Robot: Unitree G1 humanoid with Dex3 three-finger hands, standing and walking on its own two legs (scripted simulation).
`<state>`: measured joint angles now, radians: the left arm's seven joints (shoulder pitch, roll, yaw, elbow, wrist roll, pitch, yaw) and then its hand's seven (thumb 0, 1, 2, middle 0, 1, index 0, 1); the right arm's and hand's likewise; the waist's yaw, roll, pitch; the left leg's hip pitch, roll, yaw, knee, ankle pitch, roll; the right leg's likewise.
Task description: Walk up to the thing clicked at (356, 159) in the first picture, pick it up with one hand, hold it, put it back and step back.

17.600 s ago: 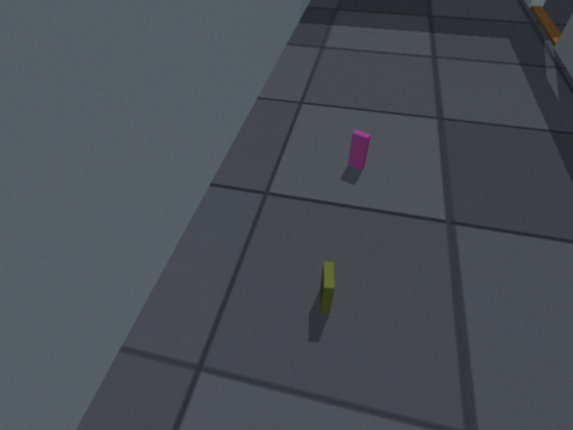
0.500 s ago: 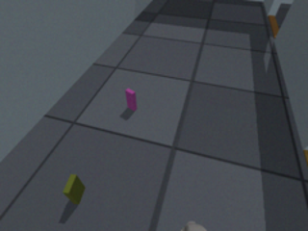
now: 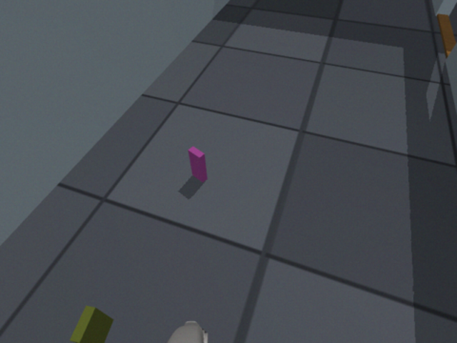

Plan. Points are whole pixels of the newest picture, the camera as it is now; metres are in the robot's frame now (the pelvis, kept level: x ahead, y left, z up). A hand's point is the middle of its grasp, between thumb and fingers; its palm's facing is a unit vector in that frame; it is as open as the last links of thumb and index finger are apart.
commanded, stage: walk up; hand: left
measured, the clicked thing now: (198, 165) +1.05 +0.23 -0.66
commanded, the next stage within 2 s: none
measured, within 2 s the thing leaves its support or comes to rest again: neither
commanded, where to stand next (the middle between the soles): +0.67 -0.01 m, yaw +0 degrees
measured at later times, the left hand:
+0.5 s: hand (127, 256) +0.32 +0.26 -0.13, palm faces -0.10 -0.92 -0.38, open 7.4 cm
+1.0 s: hand (143, 220) +0.41 +0.25 -0.14, palm faces +0.02 -0.92 -0.38, open 7.4 cm
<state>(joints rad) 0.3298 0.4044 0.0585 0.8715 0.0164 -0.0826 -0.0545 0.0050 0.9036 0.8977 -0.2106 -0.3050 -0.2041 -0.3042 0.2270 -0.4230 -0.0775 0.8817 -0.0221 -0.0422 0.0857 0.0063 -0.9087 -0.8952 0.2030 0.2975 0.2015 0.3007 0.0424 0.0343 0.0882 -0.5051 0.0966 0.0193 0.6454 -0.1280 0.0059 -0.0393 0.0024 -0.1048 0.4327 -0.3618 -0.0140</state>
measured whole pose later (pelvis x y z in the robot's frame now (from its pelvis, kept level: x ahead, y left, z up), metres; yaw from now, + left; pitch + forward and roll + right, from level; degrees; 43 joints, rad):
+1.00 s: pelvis +0.40 -0.03 +0.00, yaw +1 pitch -2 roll -2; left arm 0.37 0.41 0.06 0.85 0.02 -0.08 -0.04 0.01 0.90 0.90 -0.21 -0.30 -0.20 -0.30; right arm 0.27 -0.42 -0.07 0.89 -0.03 -0.03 0.08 0.01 -0.91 -0.90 0.20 0.30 0.20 0.30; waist 0.04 0.04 0.09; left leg -0.44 0.08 0.01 0.62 -0.17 0.02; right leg -0.08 0.00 -0.12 0.47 -0.34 -0.01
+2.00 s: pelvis +0.61 -0.01 -0.01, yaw +1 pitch -3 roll +0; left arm 0.20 0.38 0.02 0.95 0.00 0.00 -0.01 0.01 0.91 0.90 -0.21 -0.30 -0.20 -0.30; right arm 0.25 -0.38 -0.02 1.01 -0.02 -0.02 0.01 0.01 -0.91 -0.89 0.20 0.30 0.20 0.30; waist 0.00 -0.03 0.07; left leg -0.28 0.03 0.02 0.60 -0.27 -0.01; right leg -0.31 -0.03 -0.03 0.63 -0.34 -0.01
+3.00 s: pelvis +0.63 +0.00 +0.01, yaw +0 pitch -3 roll +0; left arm 0.07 0.33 0.01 1.17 0.01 -0.01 -0.01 0.00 0.91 0.90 -0.21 -0.30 -0.20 -0.30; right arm 0.11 -0.35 -0.01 1.18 -0.01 -0.02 0.01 0.01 -0.91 -0.89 0.20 0.30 0.20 0.30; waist -0.01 0.00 0.05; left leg -0.11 0.02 0.04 0.32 -0.17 -0.01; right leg -0.13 -0.03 -0.02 0.32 -0.15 0.02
